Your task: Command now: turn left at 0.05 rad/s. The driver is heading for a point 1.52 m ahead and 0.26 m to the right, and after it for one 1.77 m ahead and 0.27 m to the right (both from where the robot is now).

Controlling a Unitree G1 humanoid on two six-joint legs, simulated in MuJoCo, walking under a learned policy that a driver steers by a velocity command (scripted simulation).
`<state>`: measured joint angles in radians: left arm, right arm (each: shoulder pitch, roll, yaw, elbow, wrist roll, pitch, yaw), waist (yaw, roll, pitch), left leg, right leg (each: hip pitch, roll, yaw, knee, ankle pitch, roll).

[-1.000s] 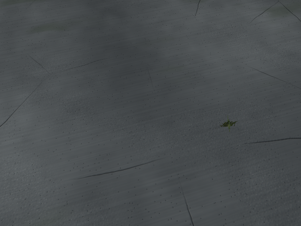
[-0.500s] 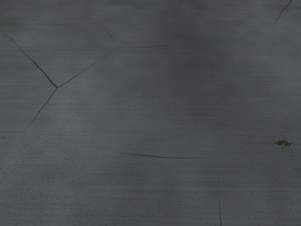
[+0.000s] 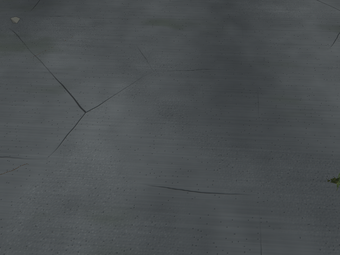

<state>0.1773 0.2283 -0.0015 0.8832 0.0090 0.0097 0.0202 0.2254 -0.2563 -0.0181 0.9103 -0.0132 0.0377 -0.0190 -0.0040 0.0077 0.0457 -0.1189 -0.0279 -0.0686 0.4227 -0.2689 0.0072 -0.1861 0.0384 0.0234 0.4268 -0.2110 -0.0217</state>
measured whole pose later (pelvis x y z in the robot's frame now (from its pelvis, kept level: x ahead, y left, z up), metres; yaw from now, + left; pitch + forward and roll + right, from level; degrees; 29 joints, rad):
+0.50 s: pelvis +0.01 +0.01 +0.00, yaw -1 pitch -1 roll +0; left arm 0.28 0.22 0.01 1.10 0.03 0.02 0.02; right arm 0.29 -0.22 -0.01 1.09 -0.02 0.01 -0.03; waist 0.00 0.00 0.00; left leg -0.11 -0.05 -0.05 0.42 -0.31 0.06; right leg -0.24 0.02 0.02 0.58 -0.38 -0.04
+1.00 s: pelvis +0.19 -0.03 -0.01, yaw -1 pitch +1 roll +0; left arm 0.52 0.14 0.00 1.12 0.02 -0.10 0.01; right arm 0.03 -0.21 -0.02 0.95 -0.02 -0.03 0.03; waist 0.05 0.03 0.04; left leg -0.62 0.04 0.09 0.73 -0.11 0.05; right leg 0.13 0.07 -0.03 0.16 -0.31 -0.08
